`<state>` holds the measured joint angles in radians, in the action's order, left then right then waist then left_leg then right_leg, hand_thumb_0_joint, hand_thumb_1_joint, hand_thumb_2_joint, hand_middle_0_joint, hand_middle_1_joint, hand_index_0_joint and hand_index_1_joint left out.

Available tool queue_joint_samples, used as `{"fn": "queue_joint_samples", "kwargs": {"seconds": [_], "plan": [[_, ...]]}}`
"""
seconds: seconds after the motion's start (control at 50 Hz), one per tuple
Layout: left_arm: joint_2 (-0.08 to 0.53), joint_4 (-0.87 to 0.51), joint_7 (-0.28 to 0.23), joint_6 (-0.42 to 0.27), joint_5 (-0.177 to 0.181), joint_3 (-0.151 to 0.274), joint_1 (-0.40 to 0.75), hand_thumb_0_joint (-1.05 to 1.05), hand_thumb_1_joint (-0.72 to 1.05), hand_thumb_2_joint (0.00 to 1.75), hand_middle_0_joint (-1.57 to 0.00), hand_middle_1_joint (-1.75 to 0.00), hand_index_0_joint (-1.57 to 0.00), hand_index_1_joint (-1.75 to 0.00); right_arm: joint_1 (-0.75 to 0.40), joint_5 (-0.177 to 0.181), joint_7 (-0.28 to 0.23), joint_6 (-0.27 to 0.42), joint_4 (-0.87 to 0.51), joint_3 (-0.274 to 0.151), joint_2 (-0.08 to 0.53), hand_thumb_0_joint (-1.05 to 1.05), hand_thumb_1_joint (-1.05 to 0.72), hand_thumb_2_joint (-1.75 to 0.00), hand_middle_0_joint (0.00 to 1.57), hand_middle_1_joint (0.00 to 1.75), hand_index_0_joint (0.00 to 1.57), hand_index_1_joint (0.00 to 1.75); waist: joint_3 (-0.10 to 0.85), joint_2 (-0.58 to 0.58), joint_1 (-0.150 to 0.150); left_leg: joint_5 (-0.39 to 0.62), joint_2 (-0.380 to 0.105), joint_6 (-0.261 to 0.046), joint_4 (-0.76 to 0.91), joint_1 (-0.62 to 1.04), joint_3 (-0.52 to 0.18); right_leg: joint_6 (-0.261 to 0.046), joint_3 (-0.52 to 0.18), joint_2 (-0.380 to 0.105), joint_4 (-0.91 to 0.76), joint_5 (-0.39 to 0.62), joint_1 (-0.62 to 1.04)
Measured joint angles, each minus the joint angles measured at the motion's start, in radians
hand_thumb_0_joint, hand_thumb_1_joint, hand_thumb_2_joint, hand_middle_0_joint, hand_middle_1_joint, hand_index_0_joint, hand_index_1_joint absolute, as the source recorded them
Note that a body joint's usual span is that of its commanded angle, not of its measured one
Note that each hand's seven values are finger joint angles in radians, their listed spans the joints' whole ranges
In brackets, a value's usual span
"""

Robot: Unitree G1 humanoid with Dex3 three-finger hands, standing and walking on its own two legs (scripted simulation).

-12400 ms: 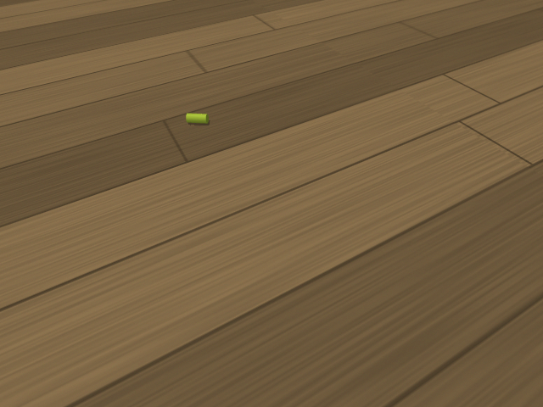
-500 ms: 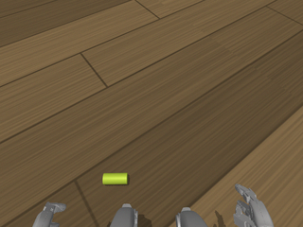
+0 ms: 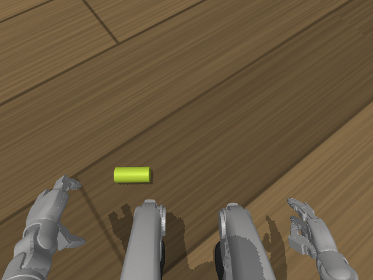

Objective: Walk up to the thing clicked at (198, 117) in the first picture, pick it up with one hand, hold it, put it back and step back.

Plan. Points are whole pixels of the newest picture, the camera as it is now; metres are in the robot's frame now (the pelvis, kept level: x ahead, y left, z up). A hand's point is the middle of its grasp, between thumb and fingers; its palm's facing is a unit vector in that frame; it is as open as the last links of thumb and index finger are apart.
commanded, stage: rise first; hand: left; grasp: from above
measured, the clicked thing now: (132, 174) +0.43 +0.23 -0.49
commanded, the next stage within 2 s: approach in 1.64 s
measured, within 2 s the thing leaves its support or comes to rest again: neither
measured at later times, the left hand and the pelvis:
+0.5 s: hand (90, 194) +0.32 +0.31 -0.28, palm faces -0.47 -0.21 -0.86, open 14.1 cm; pelvis -0.04 +0.00 -0.13, yaw -3 degrees
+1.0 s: hand (99, 185) +0.36 +0.31 -0.33, palm faces -0.47 -0.08 -0.88, open 14.0 cm; pelvis -0.04 +0.00 -0.17, yaw -5 degrees
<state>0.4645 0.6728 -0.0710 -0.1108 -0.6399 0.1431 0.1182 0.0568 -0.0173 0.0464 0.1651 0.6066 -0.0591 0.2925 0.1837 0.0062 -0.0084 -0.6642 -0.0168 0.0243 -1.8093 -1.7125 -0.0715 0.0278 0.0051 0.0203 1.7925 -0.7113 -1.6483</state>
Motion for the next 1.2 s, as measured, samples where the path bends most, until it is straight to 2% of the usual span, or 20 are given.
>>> {"fn": "queue_joint_samples", "kwargs": {"seconds": [0.24,0.32,0.44,0.62,0.76,0.98,1.2], "plan": [[0.083,0.191,-0.056,-0.087,-0.199,0.014,0.269,0.0,-0.55,1.02,-0.08,-1.04,-0.08,-1.05,0.03,-0.018,0.023,-0.059,0.094,-0.003,-0.014,0.01,-0.93,-0.9,0.2,0.3,0.2,0.3,-0.047,0.012,-0.002,0.011,-0.002,0.007,-0.256,-0.291,-0.027,0.004,0.013,0.02,0.252,0.011,-0.288],[0.113,0.259,-0.07,-0.127,-0.258,0.011,0.325,0.0,-0.54,1.02,-0.08,-1.04,-0.08,-1.05,0.051,-0.024,0.029,-0.077,0.113,0.002,-0.018,0.0,-0.92,-0.9,0.2,0.3,0.2,0.3,-0.059,0.011,-0.014,0.021,0.002,0.007,-0.313,-0.349,-0.036,0.008,0.018,0.023,0.305,0.02,-0.341],[0.152,0.351,-0.125,-0.187,-0.347,0.017,0.392,0.0,-0.54,1.03,-0.08,-1.02,-0.08,-1.04,0.067,-0.042,0.04,-0.105,0.13,0.013,-0.017,0.0,-0.91,-0.9,0.2,0.3,0.2,0.3,-0.073,0.002,-0.036,0.031,0.007,0.006,-0.382,-0.412,-0.051,0.011,0.028,0.026,0.365,0.029,-0.396],[0.192,0.468,-0.215,-0.205,-0.466,0.009,0.48,0.0,-0.53,1.03,-0.08,-0.99,-0.08,-1.0,0.058,-0.073,0.054,-0.132,0.146,0.024,-0.015,0.0,-0.91,-0.9,0.2,0.3,0.2,0.3,-0.079,-0.014,-0.066,0.034,0.017,0.005,-0.457,-0.48,-0.066,0.015,0.039,0.026,0.431,0.026,-0.45],[0.21,0.532,-0.253,-0.207,-0.527,-0.001,0.531,0.0,-0.52,1.02,-0.08,-0.97,-0.08,-0.99,0.04,-0.09,0.064,-0.137,0.151,0.03,-0.02,0.0,-0.91,-0.9,0.2,0.3,0.2,0.3,-0.082,-0.019,-0.079,0.029,0.02,0.006,-0.496,-0.516,-0.073,0.017,0.043,0.027,0.466,0.02,-0.482],[0.226,0.595,-0.303,-0.228,-0.587,0.005,0.571,0.0,-0.5,0.99,-0.1,-0.96,-0.11,-0.97,0.02,-0.115,0.074,-0.14,0.166,0.04,-0.034,0.0,-0.91,-0.9,0.2,0.3,0.2,0.3,-0.094,-0.026,-0.091,0.014,0.017,0.01,-0.54,-0.551,-0.078,0.02,0.044,0.034,0.509,0.009,-0.521],[0.239,0.629,-0.354,-0.244,-0.632,0.016,0.591,0.0,-0.47,0.96,-0.12,-0.95,-0.13,-0.95,0.009,-0.136,0.076,-0.151,0.186,0.038,-0.039,0.0,-0.91,-0.89,0.2,0.3,0.2,0.3,-0.105,-0.032,-0.1,-0.002,0.015,0.015,-0.577,-0.576,-0.083,0.022,0.046,0.04,0.546,-0.002,-0.55]]}}
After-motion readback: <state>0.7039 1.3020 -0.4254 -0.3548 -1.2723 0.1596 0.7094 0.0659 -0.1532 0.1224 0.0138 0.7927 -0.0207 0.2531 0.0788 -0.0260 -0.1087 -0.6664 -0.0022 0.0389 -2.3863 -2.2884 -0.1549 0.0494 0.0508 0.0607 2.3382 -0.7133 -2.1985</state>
